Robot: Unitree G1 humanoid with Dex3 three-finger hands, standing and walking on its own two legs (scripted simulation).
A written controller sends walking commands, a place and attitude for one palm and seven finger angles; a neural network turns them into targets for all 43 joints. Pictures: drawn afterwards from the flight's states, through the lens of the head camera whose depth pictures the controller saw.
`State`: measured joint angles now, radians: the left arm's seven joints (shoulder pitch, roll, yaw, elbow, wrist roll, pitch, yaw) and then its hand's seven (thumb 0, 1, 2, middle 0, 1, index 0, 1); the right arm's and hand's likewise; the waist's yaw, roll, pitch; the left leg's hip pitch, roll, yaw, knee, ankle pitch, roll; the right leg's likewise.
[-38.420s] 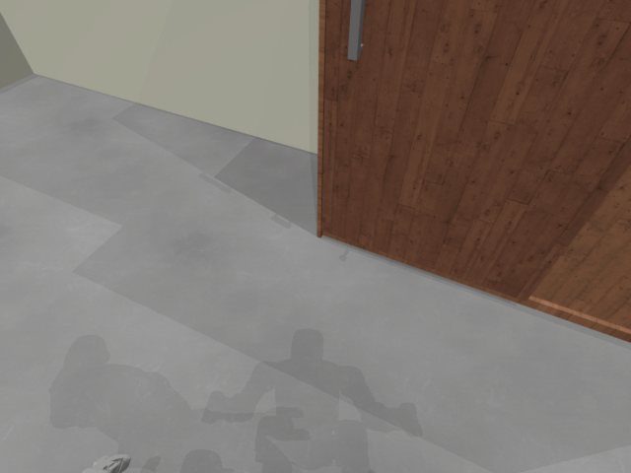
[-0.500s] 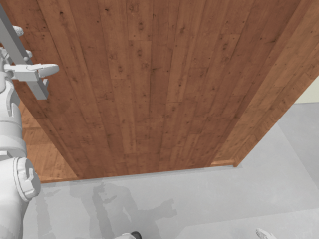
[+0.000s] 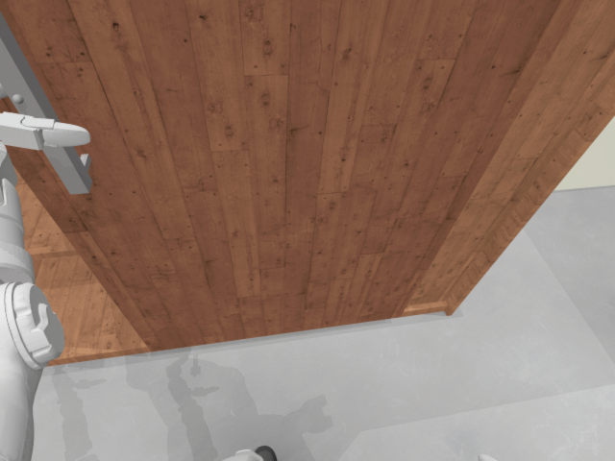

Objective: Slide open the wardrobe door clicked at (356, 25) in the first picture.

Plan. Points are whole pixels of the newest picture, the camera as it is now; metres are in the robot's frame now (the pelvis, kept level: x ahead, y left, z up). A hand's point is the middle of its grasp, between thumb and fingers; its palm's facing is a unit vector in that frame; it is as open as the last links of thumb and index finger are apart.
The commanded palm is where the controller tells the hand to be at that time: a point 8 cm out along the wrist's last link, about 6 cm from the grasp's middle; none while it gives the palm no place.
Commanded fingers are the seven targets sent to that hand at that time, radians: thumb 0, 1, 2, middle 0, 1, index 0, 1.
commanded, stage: slip the hand off the handle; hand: left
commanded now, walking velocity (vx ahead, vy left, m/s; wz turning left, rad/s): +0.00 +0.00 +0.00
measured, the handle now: (43, 102) +0.51 +0.33 +0.19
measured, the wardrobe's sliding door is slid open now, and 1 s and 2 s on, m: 0.61 0.61 0.61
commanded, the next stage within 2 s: draw the hand back to the body in 1.40 s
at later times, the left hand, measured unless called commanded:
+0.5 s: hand out of the picture +0.46 +0.38 +0.21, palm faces +0.49 -0.84 -0.21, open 14.7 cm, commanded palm +0.41 +0.40 +0.22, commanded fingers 0.00 -0.55 0.20 -0.25 -1.15 -0.25 -1.15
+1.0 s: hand out of the picture +0.35 +0.37 +0.21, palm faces +0.54 -0.82 -0.18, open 14.7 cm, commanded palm +0.31 +0.39 +0.22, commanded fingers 0.00 -0.55 0.20 -0.25 -1.15 -0.25 -1.15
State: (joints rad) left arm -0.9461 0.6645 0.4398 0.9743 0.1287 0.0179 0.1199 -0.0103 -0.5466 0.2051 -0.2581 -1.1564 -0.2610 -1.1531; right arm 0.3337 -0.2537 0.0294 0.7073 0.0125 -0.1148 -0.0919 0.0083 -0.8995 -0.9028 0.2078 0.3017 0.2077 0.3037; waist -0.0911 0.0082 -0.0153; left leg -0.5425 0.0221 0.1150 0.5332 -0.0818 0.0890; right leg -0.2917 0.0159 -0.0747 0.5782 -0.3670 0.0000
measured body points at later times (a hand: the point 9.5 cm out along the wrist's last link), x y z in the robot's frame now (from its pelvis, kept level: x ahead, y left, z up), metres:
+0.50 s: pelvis +0.00 +0.00 +0.00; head +0.06 +0.03 +0.44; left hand +0.43 +0.42 +0.22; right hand +0.03 -0.29 -0.10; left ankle +0.12 +0.06 -0.72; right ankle -0.04 -0.12 -0.72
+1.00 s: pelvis +0.00 -0.02 +0.00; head +0.00 -0.01 +0.45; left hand +0.32 +0.41 +0.22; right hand +0.15 -0.27 -0.08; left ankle +0.12 +0.06 -0.72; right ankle -0.04 -0.12 -0.72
